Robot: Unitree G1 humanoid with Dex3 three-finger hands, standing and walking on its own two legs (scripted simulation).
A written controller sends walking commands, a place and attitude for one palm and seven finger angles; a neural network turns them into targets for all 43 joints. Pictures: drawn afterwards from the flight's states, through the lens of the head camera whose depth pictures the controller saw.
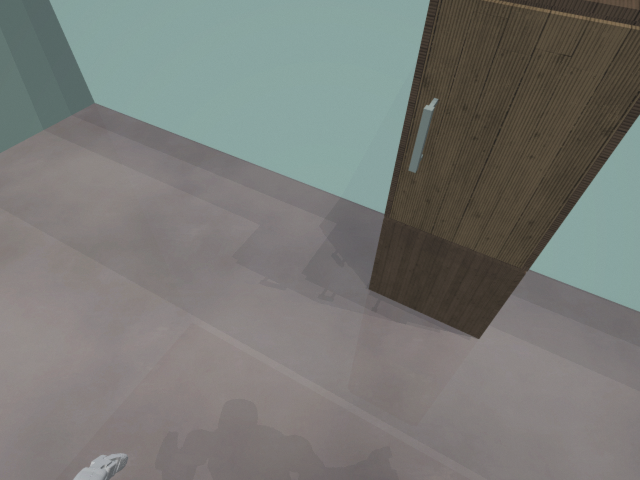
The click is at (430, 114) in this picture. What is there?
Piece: cupboard door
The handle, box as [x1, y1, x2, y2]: [408, 98, 437, 172]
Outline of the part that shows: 436,98 434,98 430,104 426,105 423,109 408,170 415,172 419,161 422,157 421,153 433,108 437,102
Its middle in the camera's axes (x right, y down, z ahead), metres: +0.24 -0.23 +0.89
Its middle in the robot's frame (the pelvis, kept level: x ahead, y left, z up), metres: +0.83 -0.20 -0.03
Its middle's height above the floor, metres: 0.74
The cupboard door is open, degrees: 0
